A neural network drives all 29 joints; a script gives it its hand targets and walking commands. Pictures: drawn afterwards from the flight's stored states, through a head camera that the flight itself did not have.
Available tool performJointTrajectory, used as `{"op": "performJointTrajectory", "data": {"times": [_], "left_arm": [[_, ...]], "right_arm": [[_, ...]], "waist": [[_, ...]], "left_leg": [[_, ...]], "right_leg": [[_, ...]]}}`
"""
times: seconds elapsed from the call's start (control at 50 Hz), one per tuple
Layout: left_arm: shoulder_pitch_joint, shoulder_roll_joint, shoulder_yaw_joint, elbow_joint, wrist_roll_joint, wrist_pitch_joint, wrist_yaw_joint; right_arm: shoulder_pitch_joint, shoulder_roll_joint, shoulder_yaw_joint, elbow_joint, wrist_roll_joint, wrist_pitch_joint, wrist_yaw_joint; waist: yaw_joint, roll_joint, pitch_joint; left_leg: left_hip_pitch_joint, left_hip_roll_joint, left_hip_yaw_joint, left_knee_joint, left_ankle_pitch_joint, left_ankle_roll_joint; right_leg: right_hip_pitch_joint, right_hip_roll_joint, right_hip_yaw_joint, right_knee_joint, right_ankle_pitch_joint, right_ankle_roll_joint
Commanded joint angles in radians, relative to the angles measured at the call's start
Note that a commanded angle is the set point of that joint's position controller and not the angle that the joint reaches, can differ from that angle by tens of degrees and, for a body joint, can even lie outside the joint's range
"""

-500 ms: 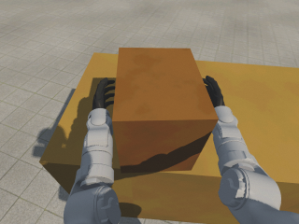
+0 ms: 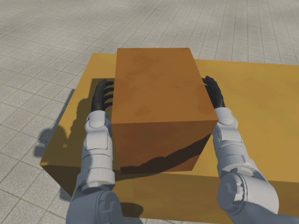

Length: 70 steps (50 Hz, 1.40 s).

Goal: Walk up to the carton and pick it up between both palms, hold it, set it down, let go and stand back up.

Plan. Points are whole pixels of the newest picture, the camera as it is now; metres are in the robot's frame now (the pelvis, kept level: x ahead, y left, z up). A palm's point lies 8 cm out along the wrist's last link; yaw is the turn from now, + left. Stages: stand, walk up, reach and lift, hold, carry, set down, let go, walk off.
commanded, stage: set down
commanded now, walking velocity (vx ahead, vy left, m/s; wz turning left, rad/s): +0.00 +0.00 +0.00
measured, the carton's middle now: (155, 110) +0.44 +0.01 +0.05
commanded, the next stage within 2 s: none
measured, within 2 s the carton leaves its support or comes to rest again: neither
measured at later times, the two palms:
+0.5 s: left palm (104, 108) +0.41 +0.16 +0.09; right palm (213, 109) +0.43 -0.15 +0.08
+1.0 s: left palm (96, 102) +0.41 +0.18 +0.11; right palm (233, 96) +0.44 -0.20 +0.12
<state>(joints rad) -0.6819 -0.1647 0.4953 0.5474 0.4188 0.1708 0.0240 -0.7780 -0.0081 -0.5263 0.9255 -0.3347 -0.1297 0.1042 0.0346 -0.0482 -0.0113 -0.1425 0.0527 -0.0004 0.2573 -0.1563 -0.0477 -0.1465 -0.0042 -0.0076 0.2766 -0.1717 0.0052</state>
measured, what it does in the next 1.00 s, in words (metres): stands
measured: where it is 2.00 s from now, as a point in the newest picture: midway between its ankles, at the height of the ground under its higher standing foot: outside the picture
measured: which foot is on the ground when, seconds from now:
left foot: down 0.00-1.00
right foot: down 0.00-1.00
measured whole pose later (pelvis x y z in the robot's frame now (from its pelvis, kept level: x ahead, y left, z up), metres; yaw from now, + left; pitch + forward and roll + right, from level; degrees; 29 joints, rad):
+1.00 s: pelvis -0.03 -0.01 -0.01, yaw -3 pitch +16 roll -1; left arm -0.89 0.16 0.05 0.96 -0.14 0.01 0.17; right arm -1.03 -0.40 0.15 1.29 0.43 -0.12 0.05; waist 0.12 -0.01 -0.19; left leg -0.54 0.11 0.02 0.45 -0.19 -0.07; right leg -0.53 0.05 0.02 0.40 -0.15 -0.02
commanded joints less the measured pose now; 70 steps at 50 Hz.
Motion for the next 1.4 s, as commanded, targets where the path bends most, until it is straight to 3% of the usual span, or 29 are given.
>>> {"op": "performJointTrajectory", "data": {"times": [0.0, 0.12, 0.18, 0.26, 0.34, 0.38, 0.44, 0.52, 0.62, 0.64, 0.76, 0.88, 1.06, 1.14, 1.28, 1.38], "left_arm": [[-0.296, -0.382, -0.240, 0.065, 0.009, -0.009, -0.056], [-0.271, -0.312, -0.217, 0.062, 0.001, -0.015, -0.042], [-0.265, -0.199, -0.204, 0.046, -0.022, -0.024, -0.005], [-0.347, 0.026, -0.251, 0.062, -0.129, -0.046, 0.107], [-0.456, 0.114, -0.371, 0.179, -0.283, -0.074, 0.181], [-0.488, 0.145, -0.411, 0.237, -0.350, -0.106, 0.201], [-0.495, 0.190, -0.412, 0.292, -0.407, -0.157, 0.207], [-0.514, 0.248, -0.376, 0.344, -0.433, -0.201, 0.189], [-0.505, 0.299, -0.342, 0.411, -0.438, -0.247, 0.163], [-0.510, 0.307, -0.346, 0.426, -0.444, -0.257, 0.158], [-0.583, 0.375, -0.393, 0.378, -0.512, -0.299, 0.150], [-0.624, 0.406, -0.446, 0.259, -0.560, -0.205, 0.154], [-0.608, 0.485, -0.405, 0.243, -0.570, -0.030, 0.120], [-0.650, 0.522, -0.399, 0.202, -0.588, 0.026, 0.127], [-0.712, 0.522, -0.455, 0.167, -0.625, 0.140, 0.136], [-0.706, 0.513, -0.451, 0.069, -0.609, 0.240, 0.145]], "right_arm": [[-0.357, 0.312, 0.201, -0.015, -0.026, -0.037, 0.083], [-0.334, 0.237, 0.183, -0.014, -0.021, -0.034, 0.069], [-0.320, 0.096, 0.165, -0.002, 0.007, -0.038, 0.045], [-0.373, -0.182, 0.232, 0.073, 0.184, -0.038, -0.041], [-0.479, -0.267, 0.383, 0.153, 0.404, -0.029, -0.090], [-0.544, -0.301, 0.446, 0.153, 0.478, -0.040, -0.103], [-0.604, -0.358, 0.501, 0.154, 0.530, -0.058, -0.120], [-0.625, -0.429, 0.559, 0.246, 0.594, -0.060, -0.130], [-0.599, -0.453, 0.643, 0.385, 0.661, -0.066, -0.105], [-0.600, -0.458, 0.646, 0.400, 0.667, -0.071, -0.100], [-0.668, -0.491, 0.654, 0.335, 0.716, -0.094, -0.077], [-0.714, -0.557, 0.655, 0.227, 0.774, -0.034, -0.058], [-0.757, -0.595, 0.674, 0.190, 0.779, 0.096, -0.055], [-0.785, -0.598, 0.689, 0.171, 0.800, 0.148, -0.049], [-0.800, -0.610, 0.639, 0.210, 0.793, 0.247, -0.027], [-0.800, -0.650, 0.590, 0.180, 0.777, 0.294, -0.021]], "waist": [[-0.045, 0.025, -0.251], [-0.045, 0.013, -0.241], [-0.043, 0.017, -0.254], [-0.015, 0.038, -0.290], [0.010, 0.073, -0.442], [0.026, 0.078, -0.544], [0.044, 0.057, -0.674], [0.057, 0.020, -0.707], [0.089, -0.019, -0.635], [0.083, -0.028, -0.625], [0.088, -0.001, -0.702], [0.085, 0.039, -0.814], [0.080, -0.086, -0.669], [0.087, -0.092, -0.644], [0.067, 0.006, -0.584], [0.050, 0.067, -0.601]], "left_leg": [[0.158, -0.045, 0.127, 0.018, 0.269, 0.019], [0.158, -0.046, 0.134, 0.017, 0.268, 0.022], [0.172, -0.040, 0.132, 0.024, 0.288, 0.017], [0.133, -0.034, 0.128, 0.056, 0.284, 0.004], [0.066, -0.034, 0.116, 0.111, 0.261, -0.018], [0.045, -0.031, 0.106, 0.149, 0.288, -0.029], [0.018, -0.029, 0.101, 0.196, 0.366, -0.035], [-0.046, -0.029, 0.097, 0.212, 0.393, -0.036], [-0.112, -0.028, 0.103, 0.197, 0.350, -0.032], [-0.125, -0.029, 0.102, 0.197, 0.340, -0.032], [-0.167, -0.037, 0.108, 0.215, 0.317, -0.029], [-0.136, -0.029, 0.095, 0.231, 0.333, -0.022], [-0.188, -0.040, 0.081, 0.154, 0.225, 0.022], [-0.191, -0.046, 0.081, 0.129, 0.168, 0.027], [-0.128, -0.047, 0.071, 0.105, 0.115, 0.019], [-0.040, -0.048, 0.056, 0.118, 0.203, 0.000]], "right_leg": [[0.019, 0.052, -0.126, -0.008, 0.243, 0.032], [0.027, 0.051, -0.121, -0.005, 0.249, 0.037], [0.023, 0.055, -0.119, -0.005, 0.250, 0.038], [-0.028, 0.065, -0.096, 0.000, 0.238, 0.030], [-0.110, 0.079, -0.066, 0.014, 0.243, 0.011], [-0.129, 0.083, -0.055, 0.032, 0.269, 0.004], [-0.098, 0.084, -0.041, 0.071, 0.372, -0.002], [-0.050, 0.085, -0.027, 0.104, 0.469, 0.005], [-0.056, 0.091, -0.018, 0.114, 0.426, 0.007], [-0.060, 0.092, -0.019, 0.117, 0.422, 0.008], [-0.088, 0.086, -0.013, 0.144, 0.396, 0.007], [-0.102, 0.084, -0.019, 0.152, 0.403, 0.004], [-0.004, 0.075, -0.010, 0.118, 0.358, 0.025], [0.023, 0.073, -0.001, 0.111, 0.320, 0.029], [-0.050, 0.070, -0.013, 0.068, 0.180, 0.014], [-0.061, 0.077, -0.023, 0.062, 0.238, 0.009]]}}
